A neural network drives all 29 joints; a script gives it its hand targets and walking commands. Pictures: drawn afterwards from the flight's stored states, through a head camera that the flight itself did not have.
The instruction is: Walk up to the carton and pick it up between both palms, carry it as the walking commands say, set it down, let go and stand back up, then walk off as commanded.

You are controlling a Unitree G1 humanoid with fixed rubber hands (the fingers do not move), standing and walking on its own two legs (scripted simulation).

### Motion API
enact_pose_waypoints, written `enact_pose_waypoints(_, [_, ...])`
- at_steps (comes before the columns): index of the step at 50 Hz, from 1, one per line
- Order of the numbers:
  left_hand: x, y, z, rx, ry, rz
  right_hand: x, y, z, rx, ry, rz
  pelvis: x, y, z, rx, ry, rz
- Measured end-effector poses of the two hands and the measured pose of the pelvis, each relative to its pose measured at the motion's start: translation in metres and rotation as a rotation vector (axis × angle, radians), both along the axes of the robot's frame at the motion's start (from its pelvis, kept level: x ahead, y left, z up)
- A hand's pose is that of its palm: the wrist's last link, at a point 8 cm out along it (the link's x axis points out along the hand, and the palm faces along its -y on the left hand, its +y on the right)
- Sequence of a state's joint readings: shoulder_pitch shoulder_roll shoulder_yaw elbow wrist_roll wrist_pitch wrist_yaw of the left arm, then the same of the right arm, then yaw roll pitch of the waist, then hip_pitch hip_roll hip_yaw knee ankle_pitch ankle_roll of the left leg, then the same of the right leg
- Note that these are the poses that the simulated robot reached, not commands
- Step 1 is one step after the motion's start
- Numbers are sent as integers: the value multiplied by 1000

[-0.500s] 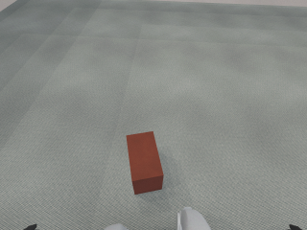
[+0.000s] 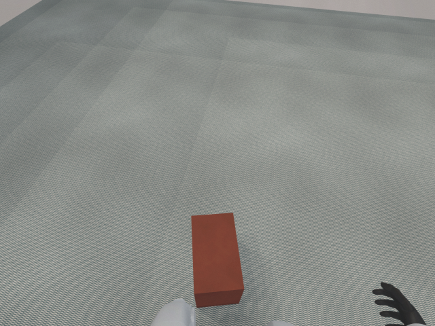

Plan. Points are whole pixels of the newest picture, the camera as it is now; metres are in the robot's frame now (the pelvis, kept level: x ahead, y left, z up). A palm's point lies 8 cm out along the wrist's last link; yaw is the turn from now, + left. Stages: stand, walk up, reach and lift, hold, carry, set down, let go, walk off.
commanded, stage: walk up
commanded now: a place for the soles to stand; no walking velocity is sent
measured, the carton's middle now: (215, 259) +0.44 +0.03 -0.61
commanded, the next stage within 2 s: none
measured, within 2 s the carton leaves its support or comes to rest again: neither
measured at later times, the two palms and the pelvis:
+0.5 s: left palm (53, 323) +0.14 +0.30 -0.05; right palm out of the picture +0.13 -0.33 -0.05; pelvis +0.02 -0.02 +0.05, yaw -1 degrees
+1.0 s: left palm out of the picture +0.13 +0.27 -0.05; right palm out of the picture +0.12 -0.34 -0.05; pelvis +0.03 -0.04 +0.06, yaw +0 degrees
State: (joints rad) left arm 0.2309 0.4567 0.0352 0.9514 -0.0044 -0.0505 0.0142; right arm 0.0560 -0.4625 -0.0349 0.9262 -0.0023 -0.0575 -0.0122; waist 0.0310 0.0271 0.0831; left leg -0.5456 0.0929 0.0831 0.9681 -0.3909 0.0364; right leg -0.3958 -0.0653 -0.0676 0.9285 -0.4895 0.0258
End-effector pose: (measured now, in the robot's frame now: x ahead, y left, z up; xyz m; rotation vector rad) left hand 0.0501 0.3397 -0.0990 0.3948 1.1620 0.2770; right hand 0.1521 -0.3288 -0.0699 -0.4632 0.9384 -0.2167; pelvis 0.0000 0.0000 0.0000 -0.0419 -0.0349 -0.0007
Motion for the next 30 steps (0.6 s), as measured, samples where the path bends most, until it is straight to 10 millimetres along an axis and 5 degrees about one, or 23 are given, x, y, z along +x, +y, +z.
enact_pose_waypoints(14, [91,-17,33,-18,-84,-49,4,6,13,58,71,-71,25,-6,32,26,5,-13])
enact_pose_waypoints(20, [96,-31,42,-38,-87,-61,-10,-1,16,75,98,-96,21,-11,41,30,-6,-15])
enact_pose_waypoints(30, [72,-57,47,-72,-28,-53,-29,-8,18,117,154,-114,18,-25,55,41,-11,-15])
